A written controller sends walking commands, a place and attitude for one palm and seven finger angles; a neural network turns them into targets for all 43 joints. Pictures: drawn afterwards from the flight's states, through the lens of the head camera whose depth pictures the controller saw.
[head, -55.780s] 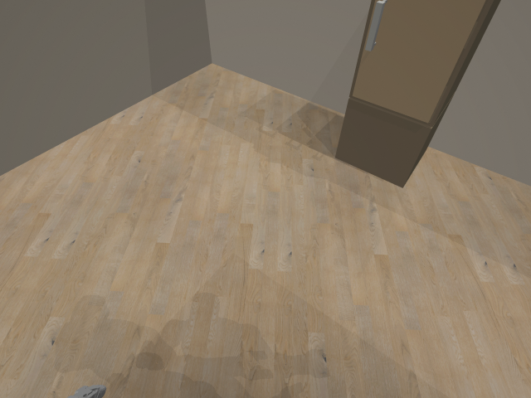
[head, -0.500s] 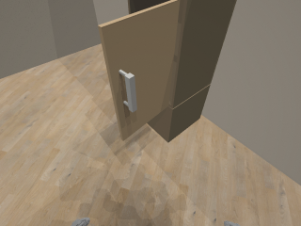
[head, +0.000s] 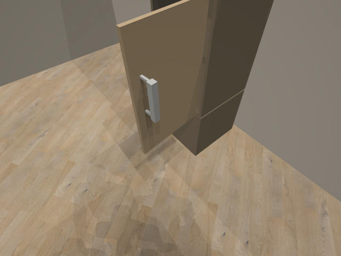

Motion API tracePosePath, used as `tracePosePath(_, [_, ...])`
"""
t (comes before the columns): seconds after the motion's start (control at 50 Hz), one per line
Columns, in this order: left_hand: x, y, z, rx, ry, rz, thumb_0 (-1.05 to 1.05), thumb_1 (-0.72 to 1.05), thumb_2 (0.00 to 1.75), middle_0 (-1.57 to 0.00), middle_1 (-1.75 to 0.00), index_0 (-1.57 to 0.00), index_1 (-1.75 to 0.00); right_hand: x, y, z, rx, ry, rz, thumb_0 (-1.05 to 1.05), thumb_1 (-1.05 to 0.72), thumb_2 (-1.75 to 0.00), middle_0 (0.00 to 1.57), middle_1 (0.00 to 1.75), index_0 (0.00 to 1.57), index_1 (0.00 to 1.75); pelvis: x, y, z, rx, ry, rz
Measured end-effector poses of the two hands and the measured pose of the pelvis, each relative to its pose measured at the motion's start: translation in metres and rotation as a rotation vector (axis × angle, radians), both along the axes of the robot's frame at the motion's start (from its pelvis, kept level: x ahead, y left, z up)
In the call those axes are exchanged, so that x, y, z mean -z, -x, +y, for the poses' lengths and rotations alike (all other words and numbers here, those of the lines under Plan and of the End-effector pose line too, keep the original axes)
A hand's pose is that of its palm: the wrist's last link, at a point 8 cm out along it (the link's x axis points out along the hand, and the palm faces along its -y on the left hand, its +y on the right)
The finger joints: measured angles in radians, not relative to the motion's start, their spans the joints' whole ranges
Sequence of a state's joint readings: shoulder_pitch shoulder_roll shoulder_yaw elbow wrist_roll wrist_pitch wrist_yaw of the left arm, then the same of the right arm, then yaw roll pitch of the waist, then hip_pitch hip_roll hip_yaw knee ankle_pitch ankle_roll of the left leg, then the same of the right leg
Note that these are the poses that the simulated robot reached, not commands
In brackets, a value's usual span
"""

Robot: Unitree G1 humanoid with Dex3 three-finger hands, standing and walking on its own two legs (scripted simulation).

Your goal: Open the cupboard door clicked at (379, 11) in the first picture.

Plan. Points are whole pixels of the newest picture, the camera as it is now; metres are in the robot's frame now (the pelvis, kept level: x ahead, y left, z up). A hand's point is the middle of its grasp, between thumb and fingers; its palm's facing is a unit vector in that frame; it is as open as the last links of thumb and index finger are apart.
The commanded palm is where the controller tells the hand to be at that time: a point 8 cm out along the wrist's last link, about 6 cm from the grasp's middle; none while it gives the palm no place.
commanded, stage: let the arm hang, fingers relaxed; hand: left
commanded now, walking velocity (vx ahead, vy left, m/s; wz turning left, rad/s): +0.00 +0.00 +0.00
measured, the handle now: (149, 99) +0.61 +0.11 -0.01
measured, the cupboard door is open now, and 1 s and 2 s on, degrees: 95 95 95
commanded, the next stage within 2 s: look to check the result in 0.36 s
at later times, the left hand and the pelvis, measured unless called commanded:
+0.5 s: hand out of the picture +0.01 +0.17 -0.17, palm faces +0.03 -0.98 -0.21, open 7.3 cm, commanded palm none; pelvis +0.01 +0.00 +0.00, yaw +0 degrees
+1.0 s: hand out of the picture +0.06 +0.19 -0.16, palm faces +0.01 -0.97 -0.26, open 7.3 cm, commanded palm none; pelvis +0.02 -0.01 +0.00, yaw +0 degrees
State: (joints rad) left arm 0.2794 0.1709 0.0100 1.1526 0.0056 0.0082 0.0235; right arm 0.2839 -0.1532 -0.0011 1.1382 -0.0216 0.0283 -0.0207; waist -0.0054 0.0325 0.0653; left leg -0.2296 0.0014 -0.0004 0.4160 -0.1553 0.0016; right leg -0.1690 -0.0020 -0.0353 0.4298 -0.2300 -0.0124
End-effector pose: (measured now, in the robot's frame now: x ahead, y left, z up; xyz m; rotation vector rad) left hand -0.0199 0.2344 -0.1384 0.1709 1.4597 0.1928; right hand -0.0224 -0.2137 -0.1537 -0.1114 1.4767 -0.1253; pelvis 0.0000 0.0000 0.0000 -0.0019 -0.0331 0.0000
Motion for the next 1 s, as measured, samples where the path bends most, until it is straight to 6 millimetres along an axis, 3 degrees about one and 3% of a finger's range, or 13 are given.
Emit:
tracePosePath(0.18, [0.005,-0.025,-0.016,0.012,0.041,-0.074,0.0,0.91,0.9,-0.2,-0.3,-0.2,-0.3,-0.001,-0.01,0.006,0.007,-0.004,-0.04,0.0,-0.91,-0.9,0.2,0.3,0.2,0.3,0.0,-0.002,0.0,0.001,-0.004,0.0])
tracePosePath(0.42, [0.003,-0.027,-0.014,0.007,0.029,-0.061,0.0,0.92,0.9,-0.2,-0.3,-0.2,-0.3,-0.001,-0.02,-0.001,0.004,0.006,-0.049,0.0,-0.91,-0.9,0.19,0.3,0.2,0.3,0.0,-0.007,-0.002,0.002,-0.005,0.006])
tracePosePath(0.68, [0.0,-0.033,-0.01,0.009,0.008,-0.053,0.0,0.91,0.9,-0.2,-0.3,-0.2,-0.3,-0.003,-0.037,-0.017,-0.012,0.028,-0.061,0.0,-0.91,-0.9,0.2,0.3,0.2,0.3,-0.001,-0.014,-0.007,0.002,-0.005,0.004])
tracePosePath(1.0, [-0.007,-0.07,0.001,0.042,-0.029,-0.122,0.0,0.91,0.9,-0.2,-0.3,-0.21,-0.3,-0.009,-0.07,-0.045,-0.037,0.071,-0.119,0.0,-0.91,-0.9,0.2,0.3,0.2,0.3,-0.003,-0.021,-0.013,0.004,-0.006,0.003])
